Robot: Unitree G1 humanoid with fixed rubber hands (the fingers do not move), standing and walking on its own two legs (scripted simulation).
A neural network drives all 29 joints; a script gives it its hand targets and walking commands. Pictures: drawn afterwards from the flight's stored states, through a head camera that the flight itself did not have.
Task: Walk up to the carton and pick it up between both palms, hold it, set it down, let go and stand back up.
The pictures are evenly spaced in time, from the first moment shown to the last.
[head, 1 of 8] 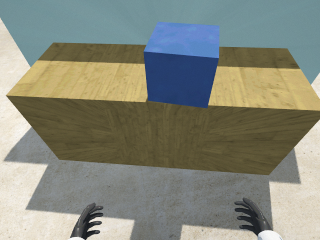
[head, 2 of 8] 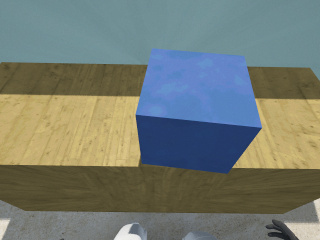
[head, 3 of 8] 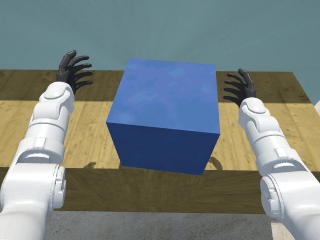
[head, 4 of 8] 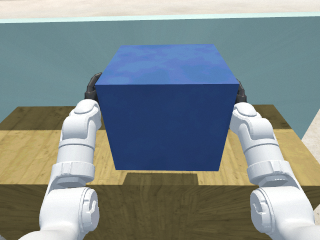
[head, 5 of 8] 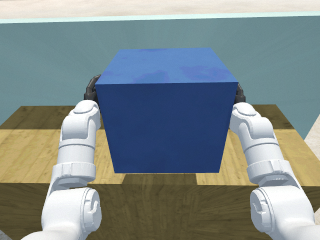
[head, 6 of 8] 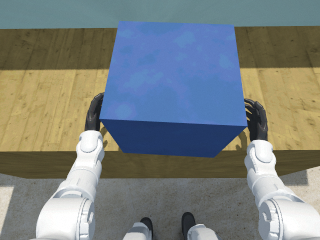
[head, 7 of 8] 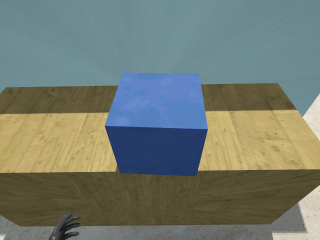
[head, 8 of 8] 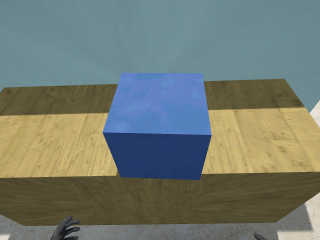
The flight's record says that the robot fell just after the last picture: no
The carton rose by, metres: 0.21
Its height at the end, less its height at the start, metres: +0.00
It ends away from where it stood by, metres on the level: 0.01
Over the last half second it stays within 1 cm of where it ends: yes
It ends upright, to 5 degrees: yes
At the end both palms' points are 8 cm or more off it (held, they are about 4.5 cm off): yes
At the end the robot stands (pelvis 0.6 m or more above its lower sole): yes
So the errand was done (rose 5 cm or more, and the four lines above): yes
